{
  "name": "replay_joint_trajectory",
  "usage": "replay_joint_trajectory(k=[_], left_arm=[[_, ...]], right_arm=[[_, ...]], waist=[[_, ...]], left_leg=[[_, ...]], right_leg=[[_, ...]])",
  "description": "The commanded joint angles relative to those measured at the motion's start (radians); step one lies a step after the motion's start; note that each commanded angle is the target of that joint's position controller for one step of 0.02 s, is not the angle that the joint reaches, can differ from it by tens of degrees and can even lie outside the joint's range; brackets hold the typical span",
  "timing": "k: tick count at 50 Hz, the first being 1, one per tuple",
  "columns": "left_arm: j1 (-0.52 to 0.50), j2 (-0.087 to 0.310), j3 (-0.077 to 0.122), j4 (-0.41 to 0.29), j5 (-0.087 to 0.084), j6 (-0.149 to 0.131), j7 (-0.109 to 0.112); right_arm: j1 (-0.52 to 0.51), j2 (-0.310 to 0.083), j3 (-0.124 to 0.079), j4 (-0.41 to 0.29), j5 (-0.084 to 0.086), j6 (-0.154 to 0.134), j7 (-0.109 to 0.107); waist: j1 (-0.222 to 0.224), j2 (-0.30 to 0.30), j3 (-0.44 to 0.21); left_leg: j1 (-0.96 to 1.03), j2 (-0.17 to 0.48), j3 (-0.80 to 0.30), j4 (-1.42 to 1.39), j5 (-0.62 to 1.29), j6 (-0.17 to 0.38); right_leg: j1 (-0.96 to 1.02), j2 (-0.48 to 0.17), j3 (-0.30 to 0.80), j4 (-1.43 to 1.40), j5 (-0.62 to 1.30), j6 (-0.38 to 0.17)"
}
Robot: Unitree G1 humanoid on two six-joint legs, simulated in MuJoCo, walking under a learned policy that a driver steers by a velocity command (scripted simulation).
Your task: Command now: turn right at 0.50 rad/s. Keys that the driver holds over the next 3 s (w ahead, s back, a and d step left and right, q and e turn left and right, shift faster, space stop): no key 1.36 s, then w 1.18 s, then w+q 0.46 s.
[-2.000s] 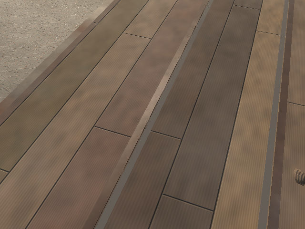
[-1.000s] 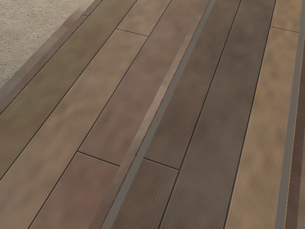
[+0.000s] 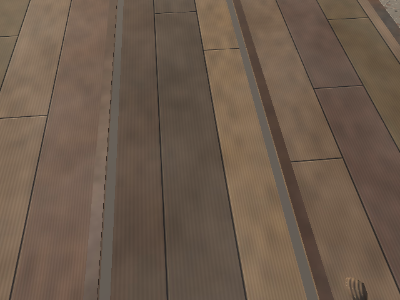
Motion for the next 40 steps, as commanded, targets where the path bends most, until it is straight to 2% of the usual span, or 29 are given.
replay_joint_trajectory(k=[1,2,3,4,5,6,7,8,10,14,17,19,20,21,22,23,24,25,27,28,30,32,40], left_arm=[[-0.041,0.133,0.030,-0.065,-0.011,0.001,0.000],[-0.033,0.104,0.021,-0.070,-0.019,0.000,0.005],[0.043,0.036,0.005,-0.069,-0.024,-0.002,0.011],[-0.001,0.088,0.019,-0.076,-0.009,-0.009,0.018],[-0.015,0.129,0.027,-0.073,0.014,-0.014,0.014],[0.020,0.121,0.028,-0.052,0.010,-0.014,0.006],[0.056,0.111,0.025,-0.031,0.007,-0.009,0.002],[0.071,0.105,0.022,-0.019,0.007,-0.003,-0.002],[0.050,0.094,0.014,-0.016,0.002,0.004,-0.004],[-0.030,0.055,-0.017,-0.023,-0.012,0.015,0.003],[-0.051,0.051,-0.034,-0.016,-0.026,0.017,0.013],[-0.028,0.052,-0.039,0.001,-0.034,0.011,0.022],[0.001,0.046,-0.044,0.017,-0.032,0.003,0.027],[0.015,0.061,-0.044,0.029,-0.022,-0.008,0.034],[0.021,0.105,-0.040,0.031,-0.005,-0.022,0.041],[-0.031,0.146,-0.037,0.040,-0.008,-0.027,0.040],[-0.050,0.085,-0.053,0.047,-0.018,-0.033,0.032],[-0.067,0.066,-0.060,0.051,-0.018,-0.038,0.029],[-0.042,0.072,-0.064,0.082,-0.016,-0.042,0.036],[-0.028,0.077,-0.064,0.100,-0.019,-0.045,0.040],[-0.022,0.070,-0.067,0.123,-0.020,-0.047,0.041],[-0.026,0.066,-0.071,0.139,-0.020,-0.048,0.041],[-0.009,0.058,-0.083,0.203,-0.020,-0.055,0.042]], right_arm=[[0.169,-0.073,-0.015,-0.024,0.007,-0.023,-0.009],[0.181,-0.109,-0.022,-0.023,-0.003,-0.028,-0.016],[0.144,-0.186,-0.035,-0.053,-0.020,-0.029,-0.022],[0.040,-0.247,-0.043,-0.093,-0.035,-0.028,-0.015],[0.044,-0.189,-0.032,-0.086,-0.038,-0.032,-0.008],[-0.008,-0.137,-0.016,-0.088,-0.026,-0.038,-0.001],[-0.034,-0.119,-0.012,-0.096,-0.022,-0.041,0.006],[-0.032,-0.116,-0.010,-0.100,-0.019,-0.045,0.005],[0.022,-0.107,-0.006,-0.088,-0.019,-0.048,0.010],[0.114,-0.121,-0.004,-0.041,-0.017,-0.052,0.009],[0.132,-0.149,-0.010,-0.020,-0.022,-0.042,0.017],[0.135,-0.156,-0.014,-0.002,-0.021,-0.033,0.021],[0.124,-0.157,-0.014,0.006,-0.016,-0.030,0.021],[0.125,-0.145,-0.011,0.010,-0.014,-0.033,0.020],[0.134,-0.116,-0.002,0.000,-0.010,-0.042,0.025],[0.161,-0.069,0.009,-0.002,0.002,-0.046,0.029],[0.147,-0.073,0.012,0.031,-0.006,-0.039,0.022],[0.121,-0.091,0.006,0.043,-0.011,-0.033,0.020],[0.094,-0.117,-0.003,0.060,-0.012,-0.029,0.026],[0.107,-0.109,0.000,0.072,-0.012,-0.028,0.029],[0.125,-0.089,0.007,0.106,-0.010,-0.028,0.028],[0.126,-0.084,0.009,0.134,-0.011,-0.026,0.026],[0.133,-0.071,0.020,0.219,-0.011,-0.023,0.022]], waist=[[-0.082,-0.108,-0.101],[-0.079,-0.050,-0.082],[-0.031,0.160,-0.099],[-0.042,0.242,-0.003],[-0.027,0.142,0.005],[0.017,0.105,0.004],[0.030,0.111,-0.008],[0.025,0.147,-0.024],[-0.007,0.153,-0.040],[-0.062,0.173,-0.051],[-0.083,0.211,-0.058],[-0.069,0.208,-0.055],[-0.044,0.182,-0.054],[-0.037,0.151,-0.065],[-0.053,0.078,-0.108],[-0.108,-0.070,-0.078],[-0.079,-0.057,-0.072],[-0.070,-0.060,-0.030],[-0.053,-0.067,-0.005],[-0.057,-0.069,-0.006],[-0.060,-0.034,0.003],[-0.061,-0.011,0.017],[-0.064,0.017,0.029]], left_leg=[[0.179,-0.033,0.038,-0.275,0.088,0.040],[0.259,0.038,-0.024,-0.411,0.107,0.059],[0.314,0.289,-0.286,-0.517,-0.033,0.110],[0.154,0.430,-0.469,-0.560,0.071,0.208],[0.081,0.404,-0.403,-0.516,0.221,0.243],[0.066,0.329,-0.286,-0.481,0.330,0.218],[0.087,0.269,-0.193,-0.455,0.419,0.191],[0.126,0.240,-0.146,-0.436,0.498,0.186],[0.199,0.228,-0.104,-0.400,0.651,0.199],[0.332,0.234,-0.099,-0.357,0.735,0.202],[0.312,0.231,-0.101,-0.326,0.776,0.204],[0.306,0.230,-0.115,-0.296,0.820,0.194],[0.281,0.223,-0.110,-0.279,0.808,0.168],[0.221,0.220,-0.115,-0.274,0.734,0.128],[0.133,0.196,-0.095,-0.260,0.590,0.086],[0.099,0.110,-0.021,-0.314,0.335,0.058],[0.181,0.100,-0.008,-0.353,0.230,0.047],[0.186,0.094,-0.017,-0.366,0.260,0.045],[0.216,0.105,-0.021,-0.357,0.350,0.048],[0.228,0.112,-0.022,-0.361,0.366,0.047],[0.225,0.115,-0.021,-0.372,0.355,0.043],[0.226,0.114,-0.021,-0.379,0.337,0.038],[0.237,0.120,-0.022,-0.382,0.315,0.032]], right_leg=[[0.048,-0.226,0.315,-0.117,-0.147,-0.078],[-0.030,-0.166,0.268,-0.065,-0.267,-0.022],[-0.122,-0.054,0.119,0.173,-0.414,0.032],[-0.243,0.065,-0.040,0.357,-0.476,0.049],[-0.162,-0.004,0.009,0.515,-0.439,0.053],[-0.132,-0.002,0.009,0.587,-0.375,0.052],[-0.119,-0.001,-0.002,0.643,-0.333,0.062],[-0.129,0.000,-0.016,0.690,-0.318,0.072],[-0.142,-0.007,-0.029,0.689,-0.324,0.097],[-0.099,-0.052,-0.059,0.431,-0.349,0.126],[0.039,-0.070,-0.146,0.235,-0.393,0.109],[0.108,-0.076,-0.164,0.071,-0.303,0.088],[0.184,-0.089,-0.162,-0.077,-0.159,0.075],[0.292,-0.130,-0.111,-0.171,-0.025,0.061],[0.419,-0.230,-0.010,-0.155,0.081,0.042],[0.378,-0.315,0.060,-0.075,0.304,-0.015],[0.308,-0.325,0.047,-0.067,0.268,-0.039],[0.278,-0.285,0.028,-0.075,0.167,-0.019],[0.246,-0.244,0.006,-0.097,0.099,0.006],[0.241,-0.238,0.001,-0.105,0.087,0.008],[0.242,-0.233,-0.003,-0.111,0.059,0.009],[0.227,-0.233,0.000,-0.121,0.024,0.005],[0.192,-0.225,0.003,-0.148,-0.043,0.001]])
